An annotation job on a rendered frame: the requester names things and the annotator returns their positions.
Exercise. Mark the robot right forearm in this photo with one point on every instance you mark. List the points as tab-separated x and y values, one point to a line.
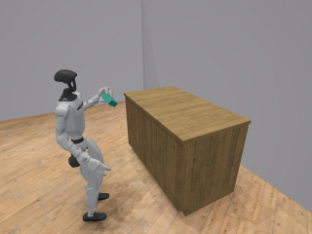
73	149

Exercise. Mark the table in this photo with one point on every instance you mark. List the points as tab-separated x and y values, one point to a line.
192	147

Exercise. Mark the right robot hand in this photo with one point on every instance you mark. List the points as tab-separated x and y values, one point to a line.
94	164

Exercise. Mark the robot right upper arm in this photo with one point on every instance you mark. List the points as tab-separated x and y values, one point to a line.
62	113

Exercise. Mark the sponge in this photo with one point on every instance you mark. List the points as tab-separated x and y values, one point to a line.
110	100

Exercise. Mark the robot left forearm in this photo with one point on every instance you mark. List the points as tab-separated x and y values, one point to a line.
91	102

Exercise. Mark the left robot hand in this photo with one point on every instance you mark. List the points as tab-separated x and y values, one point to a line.
104	90

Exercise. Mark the right robot thigh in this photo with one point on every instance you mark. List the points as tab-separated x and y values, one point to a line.
89	176

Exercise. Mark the right robot shin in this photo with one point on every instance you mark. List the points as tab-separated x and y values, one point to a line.
91	200

